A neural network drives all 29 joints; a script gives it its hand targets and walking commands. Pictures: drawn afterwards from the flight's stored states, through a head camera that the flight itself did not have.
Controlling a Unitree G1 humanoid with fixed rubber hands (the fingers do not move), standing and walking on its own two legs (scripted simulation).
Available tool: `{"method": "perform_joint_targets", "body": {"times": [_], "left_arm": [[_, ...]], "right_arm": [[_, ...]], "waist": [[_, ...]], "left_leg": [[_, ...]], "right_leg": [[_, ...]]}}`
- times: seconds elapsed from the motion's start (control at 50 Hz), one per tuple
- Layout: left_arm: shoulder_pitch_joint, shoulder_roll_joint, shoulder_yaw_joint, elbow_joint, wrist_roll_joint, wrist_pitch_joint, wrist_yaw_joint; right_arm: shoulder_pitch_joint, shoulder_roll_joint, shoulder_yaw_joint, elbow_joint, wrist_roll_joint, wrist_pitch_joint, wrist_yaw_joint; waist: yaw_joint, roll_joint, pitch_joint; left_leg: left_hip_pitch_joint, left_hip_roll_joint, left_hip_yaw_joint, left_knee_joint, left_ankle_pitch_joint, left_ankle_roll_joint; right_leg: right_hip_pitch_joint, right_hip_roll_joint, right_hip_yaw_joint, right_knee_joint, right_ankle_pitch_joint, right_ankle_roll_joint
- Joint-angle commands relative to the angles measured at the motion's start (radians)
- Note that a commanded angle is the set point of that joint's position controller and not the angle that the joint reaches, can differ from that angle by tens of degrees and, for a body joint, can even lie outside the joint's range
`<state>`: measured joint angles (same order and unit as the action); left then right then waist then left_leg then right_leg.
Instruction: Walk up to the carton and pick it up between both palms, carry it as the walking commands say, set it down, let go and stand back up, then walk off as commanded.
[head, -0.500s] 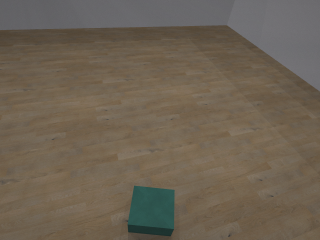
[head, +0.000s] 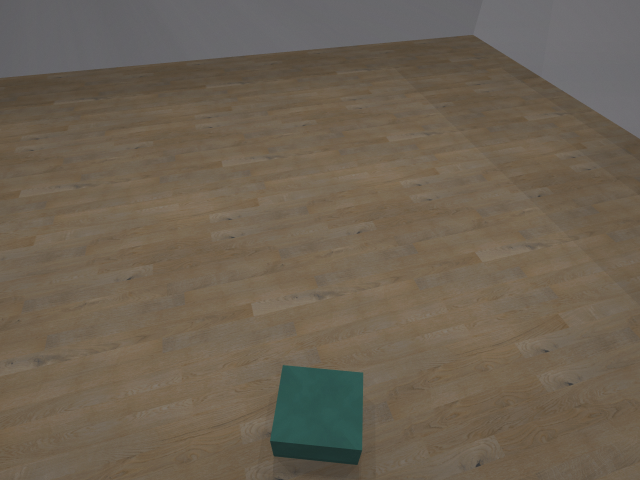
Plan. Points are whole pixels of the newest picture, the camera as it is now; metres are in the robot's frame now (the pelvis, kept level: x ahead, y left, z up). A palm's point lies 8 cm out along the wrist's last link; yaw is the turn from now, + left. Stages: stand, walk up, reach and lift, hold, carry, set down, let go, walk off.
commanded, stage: walk up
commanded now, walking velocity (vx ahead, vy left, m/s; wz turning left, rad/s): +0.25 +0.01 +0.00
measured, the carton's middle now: (319, 413) +0.47 +0.01 -0.71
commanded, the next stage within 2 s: stand in 0.78 s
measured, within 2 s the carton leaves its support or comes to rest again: neither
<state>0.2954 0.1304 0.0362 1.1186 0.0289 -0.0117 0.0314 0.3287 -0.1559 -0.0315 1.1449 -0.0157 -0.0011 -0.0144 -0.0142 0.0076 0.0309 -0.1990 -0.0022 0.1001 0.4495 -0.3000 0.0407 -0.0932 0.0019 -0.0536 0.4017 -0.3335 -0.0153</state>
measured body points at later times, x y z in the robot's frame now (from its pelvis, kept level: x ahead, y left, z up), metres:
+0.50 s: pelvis +0.08 +0.02 -0.01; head +0.10 +0.01 +0.44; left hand +0.13 +0.24 -0.16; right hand +0.03 -0.18 -0.17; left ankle +0.03 +0.11 -0.75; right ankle +0.08 -0.10 -0.75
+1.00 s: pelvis +0.09 +0.00 +0.00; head +0.11 +0.00 +0.45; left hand +0.09 +0.22 -0.16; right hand +0.08 -0.22 -0.16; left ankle +0.04 +0.10 -0.75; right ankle +0.08 -0.10 -0.75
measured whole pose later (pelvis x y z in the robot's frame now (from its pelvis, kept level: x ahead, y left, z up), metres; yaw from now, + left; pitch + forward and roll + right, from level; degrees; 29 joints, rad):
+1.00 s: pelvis +0.09 +0.00 +0.00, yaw +0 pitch +2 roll -1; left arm 0.30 0.14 0.00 1.07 -0.01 0.01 0.04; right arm 0.31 -0.14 0.00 1.08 0.02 0.01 -0.05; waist 0.00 0.02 0.00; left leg -0.11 0.03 0.10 0.36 -0.28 0.01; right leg -0.18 0.01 -0.10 0.35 -0.21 -0.03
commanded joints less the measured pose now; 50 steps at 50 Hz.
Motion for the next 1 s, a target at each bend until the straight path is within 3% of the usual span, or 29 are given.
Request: {"method": "perform_joint_targets", "body": {"times": [0.0,0.02,0.04,0.06,0.1,0.12,0.14,0.16,0.18,0.2,0.22,0.24,0.26,0.28,0.32,0.36,0.38,0.42,0.44,0.48,0.52,0.56,0.66,0.96,0.98], "left_arm": [[0.166,0.164,0.053,0.019,0.011,0.008,-0.007],[0.186,0.159,0.046,0.037,0.011,0.002,-0.003],[0.165,0.148,0.042,0.044,0.011,-0.006,0.002],[0.114,0.147,0.048,0.038,0.014,-0.009,0.002],[0.029,0.159,0.051,0.016,0.013,-0.007,-0.002],[0.006,0.142,0.044,0.015,0.009,-0.007,-0.005],[-0.003,0.106,0.028,0.01,0.007,-0.011,-0.008],[-0.024,0.057,0.005,-0.016,0.002,-0.016,-0.012],[-0.032,0.059,0.001,-0.046,0.009,-0.017,-0.007],[-0.057,0.087,0.011,-0.059,0.012,-0.009,-0.005],[-0.017,0.075,0.006,-0.034,0.0,0.002,-0.002],[0.064,0.062,0.005,0.003,-0.013,0.01,0.006],[0.115,0.054,-0.005,0.014,-0.015,0.013,0.008],[0.118,0.05,-0.011,0.018,-0.016,0.015,0.008],[0.067,0.05,-0.015,0.001,-0.02,0.024,0.011],[0.044,0.053,-0.015,-0.01,-0.023,0.029,0.015],[0.051,0.062,-0.013,-0.011,-0.021,0.025,0.016],[0.032,0.14,0.002,-0.028,-0.005,0.008,0.016],[-0.003,0.128,-0.007,-0.028,-0.012,0.008,0.015],[-0.034,0.092,-0.012,-0.035,-0.015,0.009,0.013],[-0.02,0.087,-0.012,-0.028,-0.019,0.004,0.018],[-0.004,0.092,-0.011,-0.021,-0.017,-0.002,0.019],[-0.004,0.081,-0.012,-0.016,-0.016,-0.005,0.016],[0.057,0.087,-0.005,0.002,-0.015,-0.012,0.013],[-0.768,0.133,-0.101,-0.644,-0.121,0.014,-0.003]], "right_arm": [[-0.084,-0.068,-0.027,-0.095,-0.016,-0.008,0.011],[-0.103,-0.038,-0.024,-0.116,-0.019,-0.017,0.015],[-0.101,-0.049,-0.032,-0.123,-0.022,-0.028,0.016],[-0.06,-0.058,-0.041,-0.113,-0.019,-0.036,0.017],[0.025,-0.031,-0.038,-0.1,-0.016,-0.042,0.014],[0.098,-0.021,-0.038,-0.072,-0.015,-0.045,0.009],[0.163,-0.034,-0.042,-0.045,-0.02,-0.048,0.0],[0.214,-0.091,-0.049,-0.034,-0.028,-0.051,-0.011],[0.277,-0.177,-0.059,-0.018,-0.022,-0.043,-0.018],[0.287,-0.158,-0.043,-0.015,-0.019,-0.041,-0.023],[0.184,-0.075,-0.006,-0.038,-0.017,-0.05,-0.034],[0.087,-0.064,0.0,-0.067,-0.011,-0.058,-0.042],[0.053,-0.08,0.004,-0.072,-0.01,-0.059,-0.044],[0.036,-0.087,0.005,-0.07,-0.015,-0.055,-0.044],[0.086,-0.074,0.013,-0.049,-0.012,-0.045,-0.041],[0.102,-0.072,0.015,-0.039,0.0,-0.038,-0.042],[0.098,-0.072,0.016,-0.038,0.005,-0.035,-0.041],[0.109,-0.061,0.018,-0.048,0.002,-0.031,-0.035],[0.146,-0.027,0.02,-0.035,0.003,-0.02,-0.033],[0.11,-0.027,0.017,-0.024,0.0,-0.014,-0.034],[0.105,-0.042,0.007,-0.027,0.0,-0.02,-0.031],[0.113,-0.037,0.006,-0.018,0.003,-0.024,-0.03],[0.095,-0.03,0.008,-0.005,0.005,-0.017,-0.031],[0.076,-0.053,0.01,0.003,0.006,-0.019,-0.033],[-0.819,-0.079,0.061,-0.684,0.14,-0.012,-0.045]], "waist": [[0.083,-0.124,0.19],[0.093,-0.171,0.206],[0.079,-0.146,0.211],[0.043,-0.152,0.171],[-0.015,-0.133,0.137],[-0.051,-0.106,0.136],[-0.071,-0.048,0.124],[-0.087,0.111,0.117],[-0.103,0.255,0.103],[-0.107,0.224,0.142],[-0.043,0.114,0.134],[0.013,0.087,0.075],[0.039,0.108,0.006],[0.044,0.139,-0.019],[0.024,0.143,-0.026],[0.026,0.109,-0.009],[0.033,0.09,-0.009],[0.018,-0.025,-0.011],[0.001,-0.056,0.004],[0.02,-0.077,0.059],[0.02,-0.055,0.039],[0.017,-0.025,0.004],[0.009,0.008,0.011],[0.01,-0.003,0.033],[0.005,0.031,-0.171]], "left_leg": [[-0.274,0.065,-0.056,0.071,-0.285,-0.031],[-0.291,0.047,-0.003,0.16,-0.106,-0.05],[-0.279,0.067,-0.016,0.22,-0.061,-0.058],[-0.221,0.061,-0.013,0.23,-0.101,-0.063],[0.002,0.037,0.005,0.103,-0.065,-0.056],[0.136,0.014,0.025,0.029,-0.016,-0.054],[0.245,0.047,-0.021,-0.015,0.004,-0.048],[0.288,0.203,-0.21,-0.115,-0.113,-0.007],[0.243,0.375,-0.427,-0.224,-0.121,0.093],[0.201,0.437,-0.488,-0.257,0.079,0.162],[0.1,0.404,-0.376,-0.198,0.5,0.171],[0.086,0.363,-0.254,-0.112,0.938,0.159],[0.093,0.297,-0.158,-0.08,1.031,0.134],[0.113,0.255,-0.103,-0.057,1.043,0.111],[0.131,0.236,-0.081,-0.042,1.007,0.1],[0.097,0.228,-0.081,-0.033,0.865,0.079],[0.047,0.215,-0.083,-0.033,0.719,0.052],[-0.045,0.13,-0.073,-0.029,0.23,-0.002],[0.012,0.105,-0.079,-0.088,0.094,-0.019],[0.03,0.123,-0.092,-0.122,0.177,-0.012],[0.072,0.137,-0.089,-0.12,0.307,-0.014],[0.1,0.14,-0.083,-0.124,0.358,-0.019],[0.118,0.14,-0.078,-0.151,0.327,-0.023],[0.126,0.142,-0.078,-0.174,0.273,-0.019],[-0.353,0.009,-0.057,0.046,-0.017,0.016]], "right_leg": [[-0.051,-0.254,0.301,-0.226,-0.511,-0.072],[-0.033,-0.316,0.365,-0.298,-0.453,-0.101],[-0.047,-0.322,0.365,-0.323,-0.327,-0.116],[-0.059,-0.278,0.301,-0.304,-0.249,-0.106],[-0.201,-0.224,0.202,-0.234,-0.239,-0.078],[-0.287,-0.183,0.157,-0.169,-0.248,-0.06],[-0.361,-0.142,0.122,-0.08,-0.219,-0.037],[-0.449,-0.075,0.041,0.09,-0.18,-0.001],[-0.467,0.0,-0.064,0.286,-0.197,0.028],[-0.502,-0.019,-0.022,0.442,-0.272,0.031],[-0.384,-0.046,0.023,0.456,-0.232,0.036],[-0.274,-0.053,0.049,0.451,-0.226,0.042],[-0.203,-0.046,0.044,0.398,-0.179,0.04],[-0.179,-0.03,0.017,0.34,-0.128,0.037],[-0.16,-0.016,-0.015,0.245,-0.04,0.025],[-0.103,-0.023,-0.022,0.117,0.097,0.015],[-0.031,-0.049,-0.006,0.037,0.241,0.007],[0.05,-0.178,0.1,-0.006,0.552,-0.027],[-0.016,-0.204,0.111,0.004,0.576,-0.049],[-0.037,-0.157,0.083,-0.025,0.474,-0.032],[-0.02,-0.143,0.067,-0.038,0.518,-0.027],[0.001,-0.139,0.059,-0.039,0.535,-0.028],[-0.012,-0.133,0.059,-0.072,0.479,-0.025],[-0.016,-0.124,0.059,-0.123,0.412,-0.006],[-0.363,-0.008,0.047,0.072,-0.007,-0.025]]}}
